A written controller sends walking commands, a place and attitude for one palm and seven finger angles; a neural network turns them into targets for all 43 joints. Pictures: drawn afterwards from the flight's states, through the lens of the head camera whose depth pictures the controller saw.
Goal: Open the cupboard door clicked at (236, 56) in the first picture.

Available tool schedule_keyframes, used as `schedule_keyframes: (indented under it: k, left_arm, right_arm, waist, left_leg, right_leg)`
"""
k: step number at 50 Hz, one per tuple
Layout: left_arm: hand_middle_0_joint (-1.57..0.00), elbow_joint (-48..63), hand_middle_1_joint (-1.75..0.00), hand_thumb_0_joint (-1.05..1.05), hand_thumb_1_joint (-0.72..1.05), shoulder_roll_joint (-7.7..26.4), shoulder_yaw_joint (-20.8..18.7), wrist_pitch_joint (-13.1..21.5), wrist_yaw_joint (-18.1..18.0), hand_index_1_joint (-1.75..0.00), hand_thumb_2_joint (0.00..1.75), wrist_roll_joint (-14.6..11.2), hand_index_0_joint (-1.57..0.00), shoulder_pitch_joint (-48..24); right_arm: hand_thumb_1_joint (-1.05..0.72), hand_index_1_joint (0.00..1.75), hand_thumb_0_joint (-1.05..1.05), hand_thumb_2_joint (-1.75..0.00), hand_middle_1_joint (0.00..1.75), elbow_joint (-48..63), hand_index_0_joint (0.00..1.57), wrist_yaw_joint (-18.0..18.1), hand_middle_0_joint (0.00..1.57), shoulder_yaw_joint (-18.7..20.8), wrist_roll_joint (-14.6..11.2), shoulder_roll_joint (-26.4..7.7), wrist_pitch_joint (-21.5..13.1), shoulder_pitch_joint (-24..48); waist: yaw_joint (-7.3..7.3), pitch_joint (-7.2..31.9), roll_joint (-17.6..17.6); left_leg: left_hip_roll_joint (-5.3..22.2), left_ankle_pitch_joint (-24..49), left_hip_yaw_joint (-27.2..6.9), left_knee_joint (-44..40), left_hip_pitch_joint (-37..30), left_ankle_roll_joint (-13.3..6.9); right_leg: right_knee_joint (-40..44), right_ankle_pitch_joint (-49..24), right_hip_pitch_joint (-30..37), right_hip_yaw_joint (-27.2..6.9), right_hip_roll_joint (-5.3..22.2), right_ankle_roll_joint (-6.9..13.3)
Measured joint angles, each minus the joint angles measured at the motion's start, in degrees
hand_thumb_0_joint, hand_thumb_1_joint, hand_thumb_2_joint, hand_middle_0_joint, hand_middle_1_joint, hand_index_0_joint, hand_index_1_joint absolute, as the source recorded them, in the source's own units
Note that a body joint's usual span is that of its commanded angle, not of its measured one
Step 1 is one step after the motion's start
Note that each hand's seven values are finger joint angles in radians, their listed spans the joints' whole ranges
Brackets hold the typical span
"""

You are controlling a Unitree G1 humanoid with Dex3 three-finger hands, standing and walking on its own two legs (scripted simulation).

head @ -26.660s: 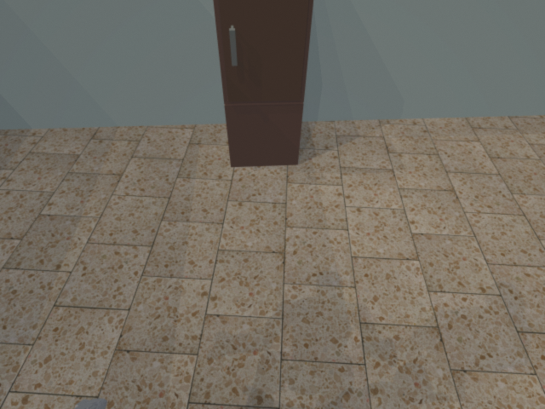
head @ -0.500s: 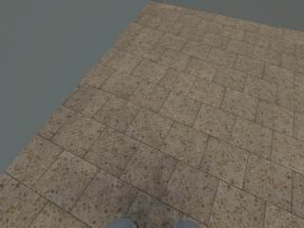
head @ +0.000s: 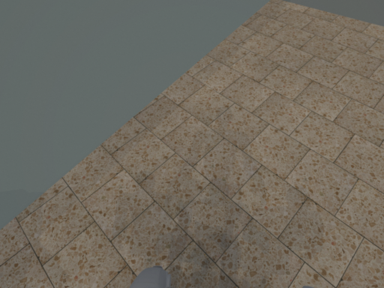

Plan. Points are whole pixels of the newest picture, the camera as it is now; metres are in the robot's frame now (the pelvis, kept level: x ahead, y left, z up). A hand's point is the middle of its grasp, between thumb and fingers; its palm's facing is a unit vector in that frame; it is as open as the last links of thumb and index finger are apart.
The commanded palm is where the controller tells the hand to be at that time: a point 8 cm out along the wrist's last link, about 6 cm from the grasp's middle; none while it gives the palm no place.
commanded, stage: turn to face it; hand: left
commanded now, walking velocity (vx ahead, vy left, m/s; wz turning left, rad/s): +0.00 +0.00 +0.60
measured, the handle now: out of the picture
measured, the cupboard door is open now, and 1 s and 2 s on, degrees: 54 54 54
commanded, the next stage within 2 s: none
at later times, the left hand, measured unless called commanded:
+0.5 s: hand out of the picture +0.08 +0.20 -0.16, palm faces +0.29 -0.91 -0.30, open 7.4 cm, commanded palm none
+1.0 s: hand out of the picture -0.02 +0.17 -0.19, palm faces +0.59 -0.76 -0.25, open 7.4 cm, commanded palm none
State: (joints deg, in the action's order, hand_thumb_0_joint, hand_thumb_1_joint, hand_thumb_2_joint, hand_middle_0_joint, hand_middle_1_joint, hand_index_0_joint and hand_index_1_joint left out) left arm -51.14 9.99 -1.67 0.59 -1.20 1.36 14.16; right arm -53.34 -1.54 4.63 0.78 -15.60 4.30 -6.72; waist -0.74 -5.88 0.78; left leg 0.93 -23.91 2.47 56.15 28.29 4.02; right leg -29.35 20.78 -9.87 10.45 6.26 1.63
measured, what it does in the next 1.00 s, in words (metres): steps on the spot, turning left: left foot, then right foot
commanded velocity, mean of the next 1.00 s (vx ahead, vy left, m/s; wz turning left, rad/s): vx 0.00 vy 0.00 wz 0.60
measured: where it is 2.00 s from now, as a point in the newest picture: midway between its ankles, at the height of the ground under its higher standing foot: outside the picture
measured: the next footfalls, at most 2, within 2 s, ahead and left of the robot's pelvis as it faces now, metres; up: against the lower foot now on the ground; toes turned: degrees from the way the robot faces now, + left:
left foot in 0.18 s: +0.05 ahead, +0.13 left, +0.00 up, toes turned +13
right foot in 0.50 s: +0.12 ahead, -0.15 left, +0.00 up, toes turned +14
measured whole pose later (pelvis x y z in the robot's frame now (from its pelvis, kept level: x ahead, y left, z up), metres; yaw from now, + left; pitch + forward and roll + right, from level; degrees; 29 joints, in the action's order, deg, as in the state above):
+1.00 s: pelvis +0.05 -0.05 -0.01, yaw +36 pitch +1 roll +0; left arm -52.8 15.1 -4.2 -3.7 -0.7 1.1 11.2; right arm -51.0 -0.6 2.8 1.1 -12.4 1.3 -7.2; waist 0.1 -5.7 2.9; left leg -0.2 -17.8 2.1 35.2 18.8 -1.4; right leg -63.0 29.3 -27.0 4.2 6.4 -4.4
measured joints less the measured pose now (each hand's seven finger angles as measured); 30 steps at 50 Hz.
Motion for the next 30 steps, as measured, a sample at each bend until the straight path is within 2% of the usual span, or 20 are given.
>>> schedule_keyframes:
  k: [4,7,8,9,10,11,14,16,19,23,25,26,28,30]
  left_arm:
    - [-0.2,-0.85,-0.3,0.01,0.91,0.81,-0.16,-0.2,0.18,-0.3,0.9,0.13,-0.2,1.77]
    - [-0.2,-1.74,-0.3,0.01,0.91,2.03,-0.59,-0.5,0.37,-0.3,0.9,0.04,-0.2,3.09]
    - [-0.2,-2.03,-0.3,0.01,0.91,2.44,-0.73,-0.64,0.48,-0.3,0.9,-0.12,-0.2,3.71]
    - [-0.2,-2.25,-0.3,0.01,0.91,2.7,-0.86,-1.01,0.67,-0.3,0.9,-0.38,-0.2,4.26]
    - [-0.2,-2.59,-0.3,0.01,0.91,3.44,-1.03,-1.83,0.73,-0.3,0.9,-0.51,-0.2,3.68]
    - [-0.2,-2.75,-0.3,0.01,0.91,4.14,-1.25,-2.78,0.57,-0.3,0.9,-0.49,-0.2,2.81]
    - [-0.2,-2.64,-0.3,0.01,0.91,5.02,-1.97,-4.13,0.32,-0.3,0.9,-0.41,-0.2,-0.23]
    - [-0.2,-1.62,-0.3,0.01,0.91,5.09,-2.24,-4.08,0.7,-0.3,0.9,-0.34,-0.2,-1.89]
    - [-0.2,0.19,-0.3,0.01,0.91,4.87,-2.25,-3.65,1.17,-0.3,0.9,-0.29,-0.2,-3.68]
    - [-0.2,1.98,-0.3,0.01,0.91,4.42,-2.0,-2.8,1.45,-0.3,0.9,-0.34,-0.2,-5.01]
    - [-0.2,2.98,-0.3,0.01,0.91,4.42,-1.78,-1.83,1.54,-0.3,0.9,-0.31,-0.2,-4.78]
    - [-0.2,3.08,-0.3,0.01,0.91,3.99,-1.71,-1.19,1.34,-0.3,0.9,-0.04,-0.2,-4.85]
    - [-0.2,3.05,-0.3,0.01,0.91,2.67,-0.96,-0.77,0.95,-0.3,0.9,0.13,-0.2,-4.85]
    - [-0.2,2.91,-0.3,0.01,0.91,1.41,-0.48,-0.93,0.53,-0.3,0.9,0.1,-0.2,-4.12]
  right_arm:
    - [-0.91,0.3,0.0,-0.9,0.3,0.32,0.2,-0.12,0.2,-0.77,-0.12,0.2,-0.01,2.38]
    - [-0.91,0.3,0.0,-0.9,0.3,1.45,0.2,-0.1,0.2,-1.36,-0.11,0.68,-0.69,3.8]
    - [-0.91,0.3,0.0,-0.9,0.3,2.07,0.2,-0.18,0.2,-1.55,0.0,0.67,-1.15,4.02]
    - [-0.91,0.3,0.0,-0.9,0.3,2.85,0.2,-0.29,0.2,-1.59,0.2,0.39,-1.83,4.0]
    - [-0.91,0.3,0.0,-0.9,0.3,3.22,0.2,-0.16,0.2,-1.51,0.18,0.73,-2.45,4.14]
    - [-0.91,0.3,0.0,-0.9,0.3,3.43,0.2,-0.02,0.2,-1.68,0.05,1.11,-2.84,4.03]
    - [-0.91,0.3,0.0,-0.9,0.3,3.37,0.2,0.76,0.2,-2.19,0.1,1.71,-2.99,2.44]
    - [-0.91,0.3,0.0,-0.9,0.3,2.71,0.2,0.96,0.2,-2.37,0.22,1.91,-2.64,1.5]
    - [-0.91,0.3,0.0,-0.9,0.3,1.88,0.2,0.78,0.2,-2.37,0.38,2.15,-2.18,0.3]
    - [-0.9,0.3,0.0,-0.9,0.3,1.54,0.2,0.55,0.21,-1.79,0.5,2.33,-1.62,-1.04]
    - [-0.9,0.3,0.0,-0.9,0.3,1.66,0.2,0.53,0.21,-1.31,0.26,2.3,-1.27,-1.97]
    - [-0.9,0.3,0.0,-0.9,0.3,1.53,0.2,0.56,0.21,-0.9,0.06,1.98,-1.1,-2.02]
    - [-0.9,0.3,0.0,-0.9,0.3,1.15,0.2,0.63,0.21,-0.08,-0.01,1.06,-0.52,-2.15]
    - [-0.91,0.3,0.0,-0.9,0.3,0.58,0.2,0.46,0.2,0.4,0.09,0.43,0.02,-2.15]
  waist:
    - [1.19,-1.24,0.89]
    - [1.78,-1.61,1.94]
    - [1.82,-1.41,2.01]
    - [1.6,-0.82,1.27]
    - [1.47,-1.05,1.79]
    - [1.66,-1.36,2.31]
    - [1.93,-1.11,1.97]
    - [2.08,-0.73,1.3]
    - [1.87,-0.1,0.13]
    - [0.78,0.62,-1.52]
    - [0.44,1.34,-1.72]
    - [0.45,1.23,-2.14]
    - [-0.03,0.73,-2.93]
    - [-0.25,0.55,-2.96]
  left_leg:
    - [-0.06,0.05,1.98,-8.76,-3.67,-0.9]
    - [-1.27,2.66,4.06,-16.65,-7.49,-2.31]
    - [-1.52,6.65,4.76,-20.43,-9.49,-3.09]
    - [-1.2,9.01,4.22,-22.43,-10.49,-5.59]
    - [-1.59,7.43,3.69,-20.68,-9.65,-6.65]
    - [-1.84,5.99,3.17,-19.15,-9.14,-6.74]
    - [-1.76,5.76,0.66,-19.78,-9.44,-5.41]
    - [-1.54,7.11,-0.87,-21.78,-10.16,-4.65]
    - [-1.06,8.42,-3.02,-23.85,-10.62,-3.97]
    - [-0.38,8.28,-6.07,-23.21,-9.55,-2.3]
    - [-0.69,6.97,-7.45,-20.63,-7.92,-1.29]
    - [-0.91,3.56,-7.8,-17.21,-6.48,-1.33]
    - [-2.03,-3.81,-7.23,-4.79,-2.53,-1.81]
    - [-2.15,-3.96,-5.17,6.46,0.47,-1.62]
  right_leg:
    - [-1.63,2.0,0.87,3.35,0.79,-0.13]
    - [-5.63,4.71,0.31,5.48,2.01,-0.69]
    - [-8.91,5.79,-0.82,5.94,2.53,-1.04]
    - [-14.37,6.42,-3.31,5.65,2.57,-1.98]
    - [-21.06,8.81,-6.34,3.05,2.71,-3.07]
    - [-27.09,10.75,-9.29,-0.17,2.17,-3.99]
    - [-35.8,9.85,-15.78,-6.11,0.47,-5.74]
    - [-35.39,6.83,-18.11,-8.29,0.2,-6.15]
    - [-29.56,4.15,-18.7,-9.77,-0.12,-6.39]
    - [-17.28,2.08,-14.73,-9.43,-1.99,-6.27]
    - [-8.07,-2.15,-10.59,-8.48,-2.69,-5.44]
    - [-7.82,-3.44,-10.55,-7.92,-2.77,-3.83]
    - [-9.43,-1.67,-10.21,-6.17,-1.95,-1.93]
    - [-8.05,-0.99,-8.5,-4.81,-1.06,-1.39]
